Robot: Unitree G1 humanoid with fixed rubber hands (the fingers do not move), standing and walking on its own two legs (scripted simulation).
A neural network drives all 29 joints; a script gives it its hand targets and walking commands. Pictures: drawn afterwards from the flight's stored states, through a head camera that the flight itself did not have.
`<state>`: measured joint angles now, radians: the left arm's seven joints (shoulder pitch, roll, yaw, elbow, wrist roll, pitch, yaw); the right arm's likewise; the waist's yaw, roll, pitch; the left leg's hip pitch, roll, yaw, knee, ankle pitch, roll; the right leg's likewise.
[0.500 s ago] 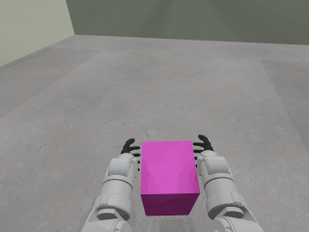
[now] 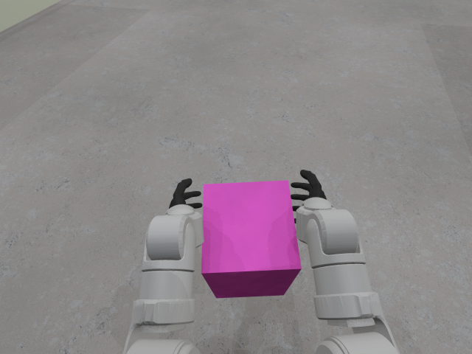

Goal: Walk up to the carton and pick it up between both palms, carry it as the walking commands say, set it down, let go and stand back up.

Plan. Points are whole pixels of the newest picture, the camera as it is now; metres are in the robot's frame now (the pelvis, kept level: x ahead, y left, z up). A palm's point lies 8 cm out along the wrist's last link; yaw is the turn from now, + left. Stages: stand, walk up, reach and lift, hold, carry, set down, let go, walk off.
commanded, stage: carry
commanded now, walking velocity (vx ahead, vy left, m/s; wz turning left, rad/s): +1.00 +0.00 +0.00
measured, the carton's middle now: (248, 246) +0.32 +0.01 -0.03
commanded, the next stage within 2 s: none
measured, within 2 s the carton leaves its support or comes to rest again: neither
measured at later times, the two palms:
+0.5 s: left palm (216, 108) +0.59 +0.07 +0.10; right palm (316, 105) +0.59 -0.15 +0.10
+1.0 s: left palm (236, 41) +0.96 +0.04 +0.09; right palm (307, 37) +0.96 -0.18 +0.09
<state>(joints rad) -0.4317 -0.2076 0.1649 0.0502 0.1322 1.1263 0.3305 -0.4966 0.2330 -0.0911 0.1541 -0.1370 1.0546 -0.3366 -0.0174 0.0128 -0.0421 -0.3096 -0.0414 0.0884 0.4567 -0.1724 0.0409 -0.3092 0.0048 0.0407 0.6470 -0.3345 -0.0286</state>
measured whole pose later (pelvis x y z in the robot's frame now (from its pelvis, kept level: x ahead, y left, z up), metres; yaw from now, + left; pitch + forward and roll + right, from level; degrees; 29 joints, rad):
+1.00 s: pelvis +0.64 -0.07 +0.00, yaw +1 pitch +4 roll +1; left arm -0.50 -0.24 0.14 -0.01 0.11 1.27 0.37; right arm -0.50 0.24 -0.15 -0.04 -0.14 1.25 -0.36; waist -0.01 0.01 -0.05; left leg -0.41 0.07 0.06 1.15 -0.41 -0.02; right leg -0.36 -0.05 -0.10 0.58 -0.30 -0.02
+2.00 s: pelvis +1.30 -0.08 +0.00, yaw -2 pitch +6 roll +0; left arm -0.47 -0.22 0.14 -0.10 0.11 1.28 0.36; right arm -0.51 0.24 -0.13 -0.05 -0.14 1.23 -0.30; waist -0.01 0.00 -0.04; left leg -0.30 0.06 0.17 0.45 -0.25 0.01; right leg -0.40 -0.06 -0.08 0.66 -0.43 0.01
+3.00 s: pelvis +1.78 -0.10 +0.01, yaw -2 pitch +5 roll +0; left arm -0.45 -0.22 0.14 -0.12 0.11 1.28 0.33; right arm -0.49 0.23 -0.12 -0.06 -0.15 1.23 -0.27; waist -0.01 0.00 -0.03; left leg -0.26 0.05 0.17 0.41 -0.23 0.02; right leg -0.41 -0.08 -0.11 0.68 -0.44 0.02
